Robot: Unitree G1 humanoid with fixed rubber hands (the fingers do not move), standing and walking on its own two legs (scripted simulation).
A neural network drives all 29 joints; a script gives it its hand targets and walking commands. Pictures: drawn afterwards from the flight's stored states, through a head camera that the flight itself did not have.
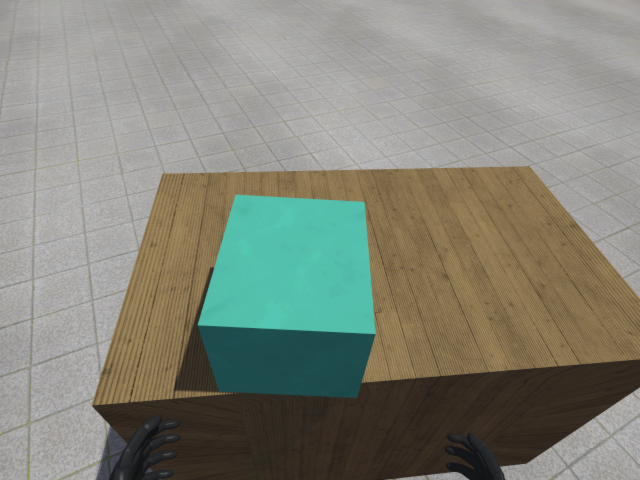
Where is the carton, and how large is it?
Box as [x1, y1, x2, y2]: [198, 195, 374, 397]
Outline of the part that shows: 235,195 198,322 198,327 219,391 356,397 374,337 374,322 364,202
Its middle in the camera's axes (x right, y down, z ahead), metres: -0.04 +0.09 +0.61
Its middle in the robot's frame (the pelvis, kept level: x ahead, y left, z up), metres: +0.41 +0.04 -0.02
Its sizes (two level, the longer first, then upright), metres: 0.246 0.212 0.187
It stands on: a pedestal, 0.66 m high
